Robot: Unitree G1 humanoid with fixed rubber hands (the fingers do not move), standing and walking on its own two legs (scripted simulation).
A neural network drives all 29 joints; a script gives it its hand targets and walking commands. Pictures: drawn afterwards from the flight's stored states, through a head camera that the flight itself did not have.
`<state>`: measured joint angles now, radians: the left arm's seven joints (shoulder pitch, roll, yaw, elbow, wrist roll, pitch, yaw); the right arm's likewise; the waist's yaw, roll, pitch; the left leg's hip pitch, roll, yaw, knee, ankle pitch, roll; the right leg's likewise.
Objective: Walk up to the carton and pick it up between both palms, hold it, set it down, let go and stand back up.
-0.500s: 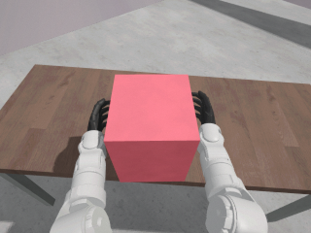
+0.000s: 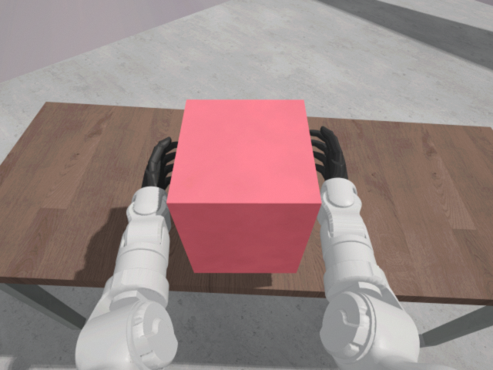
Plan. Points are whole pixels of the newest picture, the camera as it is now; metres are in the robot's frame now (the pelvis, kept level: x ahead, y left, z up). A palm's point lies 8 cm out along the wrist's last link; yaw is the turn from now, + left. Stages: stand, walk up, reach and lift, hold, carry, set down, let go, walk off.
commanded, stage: set down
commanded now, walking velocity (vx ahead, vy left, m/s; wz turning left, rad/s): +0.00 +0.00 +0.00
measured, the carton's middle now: (245, 192) +0.43 -0.01 +0.02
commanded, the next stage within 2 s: none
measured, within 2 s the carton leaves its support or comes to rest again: rests again in 0.80 s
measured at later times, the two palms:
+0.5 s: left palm (163, 187) +0.44 +0.14 +0.03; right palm (323, 184) +0.44 -0.15 +0.04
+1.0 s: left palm (164, 199) +0.42 +0.13 +0.02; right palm (326, 192) +0.42 -0.16 +0.03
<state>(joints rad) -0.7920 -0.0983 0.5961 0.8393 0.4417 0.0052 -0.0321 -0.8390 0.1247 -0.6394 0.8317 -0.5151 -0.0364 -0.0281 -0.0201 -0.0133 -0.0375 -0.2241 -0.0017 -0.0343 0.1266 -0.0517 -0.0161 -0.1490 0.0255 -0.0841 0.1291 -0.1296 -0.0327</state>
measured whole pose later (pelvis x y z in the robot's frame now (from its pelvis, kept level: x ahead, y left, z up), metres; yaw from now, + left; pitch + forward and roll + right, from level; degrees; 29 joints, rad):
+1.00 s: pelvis -0.01 +0.00 -0.01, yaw -1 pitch +21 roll +0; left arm -0.85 -0.06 0.63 1.05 0.44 -0.21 0.03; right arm -0.86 0.12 -0.74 0.90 -0.65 -0.19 -0.03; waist 0.00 0.03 -0.15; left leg -0.49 0.01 -0.03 0.11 0.00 -0.01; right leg -0.42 0.04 -0.08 0.12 -0.08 -0.04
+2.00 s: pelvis -0.01 +0.00 +0.00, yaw -1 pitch +19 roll +0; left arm -0.84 -0.11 0.67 0.90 0.49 -0.19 -0.03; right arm -0.84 0.17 -0.77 0.77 -0.67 -0.18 0.03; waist -0.01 0.00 -0.06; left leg -0.44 0.01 -0.03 0.10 0.01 -0.01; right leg -0.38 0.03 -0.08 0.13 -0.08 -0.03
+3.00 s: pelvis -0.05 +0.02 -0.04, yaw -6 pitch +32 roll -2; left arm -1.10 0.31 -0.06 1.38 -0.37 -0.23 0.07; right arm -1.20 -0.36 0.09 1.44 0.34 -0.15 0.04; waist 0.08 0.00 -0.39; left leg -0.95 0.05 0.04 0.52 -0.13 0.00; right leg -0.88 0.06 -0.02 0.48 -0.16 -0.01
